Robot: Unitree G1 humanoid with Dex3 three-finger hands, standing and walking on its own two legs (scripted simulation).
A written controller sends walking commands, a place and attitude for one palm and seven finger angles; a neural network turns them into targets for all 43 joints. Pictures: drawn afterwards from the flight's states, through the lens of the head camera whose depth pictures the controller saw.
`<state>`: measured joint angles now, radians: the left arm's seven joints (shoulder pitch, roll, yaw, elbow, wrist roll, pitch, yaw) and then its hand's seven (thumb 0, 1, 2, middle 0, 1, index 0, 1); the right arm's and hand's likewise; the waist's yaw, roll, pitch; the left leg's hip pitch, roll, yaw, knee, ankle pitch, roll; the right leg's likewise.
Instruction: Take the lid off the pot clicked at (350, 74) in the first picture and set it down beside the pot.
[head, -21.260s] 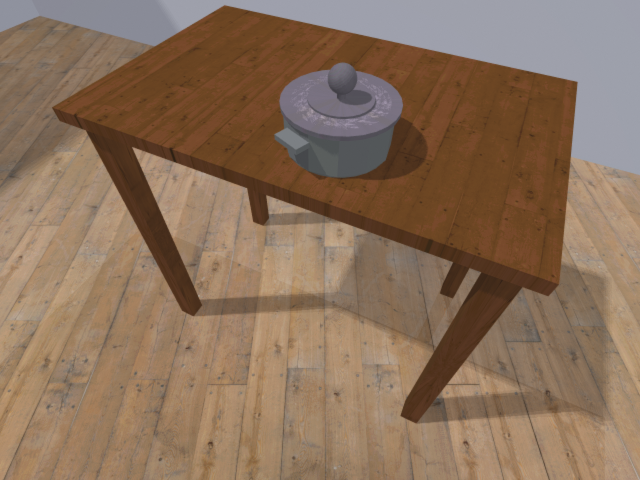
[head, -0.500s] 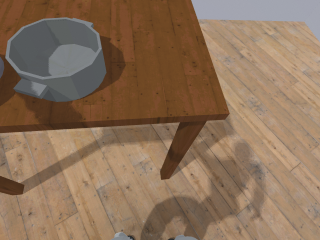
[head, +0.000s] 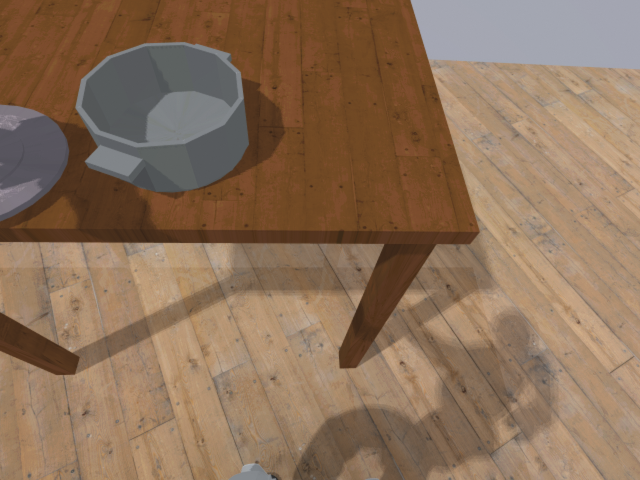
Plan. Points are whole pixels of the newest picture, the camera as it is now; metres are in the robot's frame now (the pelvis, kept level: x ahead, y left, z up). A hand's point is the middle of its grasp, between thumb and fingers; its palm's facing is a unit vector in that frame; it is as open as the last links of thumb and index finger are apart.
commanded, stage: open the fingers wide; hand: left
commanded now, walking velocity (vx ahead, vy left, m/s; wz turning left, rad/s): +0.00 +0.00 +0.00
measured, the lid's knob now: out of the picture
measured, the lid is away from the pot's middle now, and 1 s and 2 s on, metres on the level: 0.23 0.23 0.23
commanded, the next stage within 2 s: raise the empty hand in 0.68 s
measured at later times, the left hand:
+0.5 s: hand out of the picture +0.48 +0.36 +0.16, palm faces -0.37 -0.19 -0.91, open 10.4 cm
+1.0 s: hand out of the picture +0.47 +0.37 +0.18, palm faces -0.33 -0.17 -0.93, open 11.1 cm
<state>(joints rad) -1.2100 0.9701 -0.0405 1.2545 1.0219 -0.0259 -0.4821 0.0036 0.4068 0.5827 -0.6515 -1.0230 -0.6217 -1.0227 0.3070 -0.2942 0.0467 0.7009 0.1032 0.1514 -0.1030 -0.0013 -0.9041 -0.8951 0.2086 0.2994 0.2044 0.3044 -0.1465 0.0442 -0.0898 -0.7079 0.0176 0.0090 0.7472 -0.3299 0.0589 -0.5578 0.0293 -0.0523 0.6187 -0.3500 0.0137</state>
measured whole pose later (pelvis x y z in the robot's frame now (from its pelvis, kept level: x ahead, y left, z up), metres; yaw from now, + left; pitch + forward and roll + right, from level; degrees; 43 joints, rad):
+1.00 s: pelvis +0.00 +0.01 +0.00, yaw -1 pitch +16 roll -4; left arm -1.23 0.99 -0.03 1.20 1.02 -0.05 -0.49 0.00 -0.07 0.79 -0.43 -0.73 -0.42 -0.74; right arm 0.33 -0.29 0.03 0.71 0.11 0.18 -0.10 0.00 -0.90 -0.90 0.21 0.30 0.20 0.30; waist -0.14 0.04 -0.11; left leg -0.69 0.01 0.02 0.73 -0.32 0.07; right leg -0.54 0.02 -0.04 0.60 -0.34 0.02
